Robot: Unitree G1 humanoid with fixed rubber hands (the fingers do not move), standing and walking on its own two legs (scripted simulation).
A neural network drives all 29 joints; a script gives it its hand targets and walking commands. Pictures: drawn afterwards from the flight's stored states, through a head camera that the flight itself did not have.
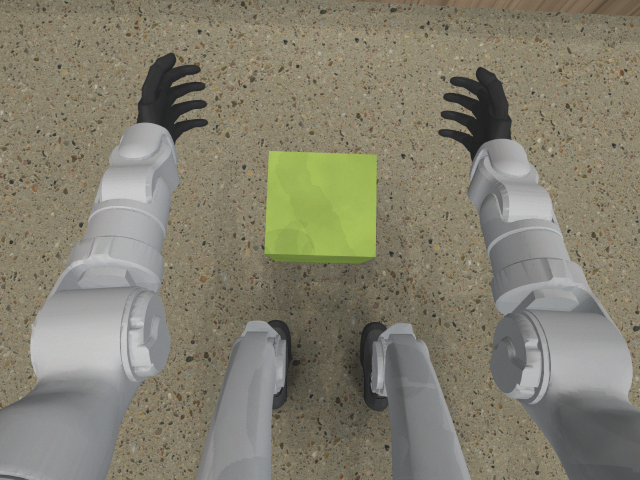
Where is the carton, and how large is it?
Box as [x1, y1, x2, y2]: [264, 151, 376, 263]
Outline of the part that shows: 269,151 264,253 276,261 360,263 374,257 376,155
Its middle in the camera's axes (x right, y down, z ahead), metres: +0.00 -0.05 +0.86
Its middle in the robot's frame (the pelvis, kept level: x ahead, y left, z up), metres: +0.48 +0.01 -0.50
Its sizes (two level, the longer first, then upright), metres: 0.210 0.200 0.250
